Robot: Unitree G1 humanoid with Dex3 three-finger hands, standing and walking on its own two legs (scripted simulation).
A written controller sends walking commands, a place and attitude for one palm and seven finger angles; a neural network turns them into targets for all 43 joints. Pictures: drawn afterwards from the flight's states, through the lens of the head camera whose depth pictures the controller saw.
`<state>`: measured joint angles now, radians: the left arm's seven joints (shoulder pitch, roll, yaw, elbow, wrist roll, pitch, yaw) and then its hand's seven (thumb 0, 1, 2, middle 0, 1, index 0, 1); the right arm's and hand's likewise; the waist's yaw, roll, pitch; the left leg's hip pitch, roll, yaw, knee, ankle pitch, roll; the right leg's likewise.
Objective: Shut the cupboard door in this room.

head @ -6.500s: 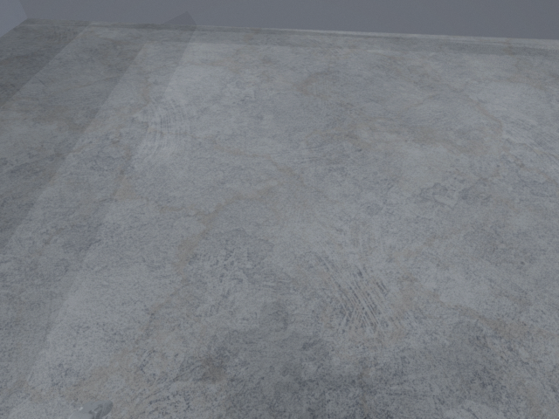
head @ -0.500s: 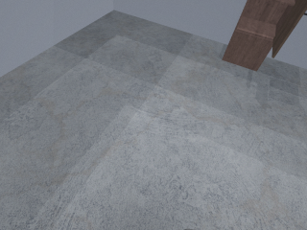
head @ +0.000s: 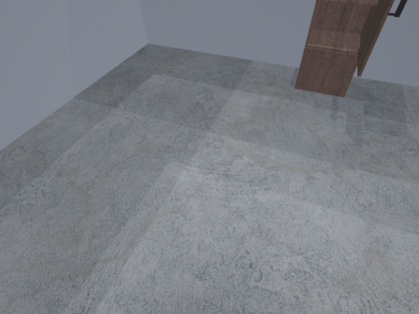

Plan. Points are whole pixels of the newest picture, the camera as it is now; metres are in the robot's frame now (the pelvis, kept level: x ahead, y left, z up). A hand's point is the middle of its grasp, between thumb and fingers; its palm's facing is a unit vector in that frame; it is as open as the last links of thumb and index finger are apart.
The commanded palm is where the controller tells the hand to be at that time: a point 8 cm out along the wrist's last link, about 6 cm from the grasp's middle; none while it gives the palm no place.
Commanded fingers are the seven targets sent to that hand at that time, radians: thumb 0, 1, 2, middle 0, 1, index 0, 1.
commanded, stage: turn or walk to find it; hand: left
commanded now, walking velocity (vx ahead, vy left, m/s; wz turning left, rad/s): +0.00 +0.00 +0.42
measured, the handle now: (398, 1) +1.61 -0.97 +0.05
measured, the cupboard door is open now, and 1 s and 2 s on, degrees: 90 90 90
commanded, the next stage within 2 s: stand and wait in 0.22 s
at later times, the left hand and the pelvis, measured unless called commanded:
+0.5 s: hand out of the picture -0.05 +0.16 -0.18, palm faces +0.09 -0.99 -0.12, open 7.4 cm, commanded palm none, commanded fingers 0.00 0.90 0.90 -0.20 -0.30 -0.20 -0.30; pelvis -0.02 +0.02 +0.00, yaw +2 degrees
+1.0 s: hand out of the picture -0.04 +0.19 -0.18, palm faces +0.11 -0.98 -0.18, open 7.4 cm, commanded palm none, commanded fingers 0.00 0.90 0.90 -0.20 -0.30 -0.20 -0.30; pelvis -0.02 +0.02 +0.00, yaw +4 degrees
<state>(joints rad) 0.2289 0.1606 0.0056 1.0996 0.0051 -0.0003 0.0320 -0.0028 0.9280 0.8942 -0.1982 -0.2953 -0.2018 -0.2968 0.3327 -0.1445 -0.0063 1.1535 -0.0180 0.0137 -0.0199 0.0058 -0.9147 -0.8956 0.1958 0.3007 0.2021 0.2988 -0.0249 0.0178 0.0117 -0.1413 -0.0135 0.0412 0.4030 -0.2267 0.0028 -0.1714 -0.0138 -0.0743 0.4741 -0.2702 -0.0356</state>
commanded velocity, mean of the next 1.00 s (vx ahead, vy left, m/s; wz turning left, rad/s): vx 0.00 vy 0.00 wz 0.12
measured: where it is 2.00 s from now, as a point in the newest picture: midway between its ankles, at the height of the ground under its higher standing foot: outside the picture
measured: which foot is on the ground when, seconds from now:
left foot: down 0.00-1.00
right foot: down 0.00-1.00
